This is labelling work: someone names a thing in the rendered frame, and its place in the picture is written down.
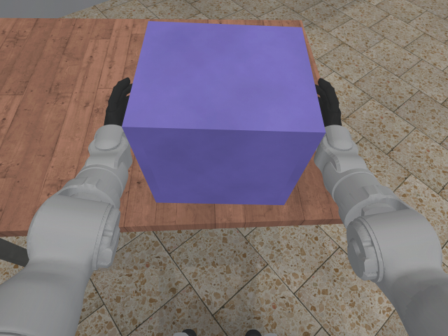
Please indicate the left robot hand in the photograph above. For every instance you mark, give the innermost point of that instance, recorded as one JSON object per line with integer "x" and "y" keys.
{"x": 117, "y": 103}

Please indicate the right robot hand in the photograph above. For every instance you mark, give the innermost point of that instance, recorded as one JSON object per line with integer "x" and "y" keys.
{"x": 329, "y": 103}

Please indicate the carton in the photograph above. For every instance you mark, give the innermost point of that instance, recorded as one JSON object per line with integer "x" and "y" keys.
{"x": 223, "y": 113}

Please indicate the robot right forearm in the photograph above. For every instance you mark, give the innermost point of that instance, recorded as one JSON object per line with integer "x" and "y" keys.
{"x": 353, "y": 187}

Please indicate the table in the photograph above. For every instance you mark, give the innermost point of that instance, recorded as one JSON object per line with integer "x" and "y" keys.
{"x": 56, "y": 78}

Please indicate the robot left upper arm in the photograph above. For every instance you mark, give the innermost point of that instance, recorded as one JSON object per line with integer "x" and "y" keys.
{"x": 72, "y": 238}

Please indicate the robot left forearm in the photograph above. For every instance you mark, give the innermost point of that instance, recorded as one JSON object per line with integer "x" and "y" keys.
{"x": 103, "y": 177}

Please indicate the robot right upper arm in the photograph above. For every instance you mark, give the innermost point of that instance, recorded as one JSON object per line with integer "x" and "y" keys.
{"x": 399, "y": 252}

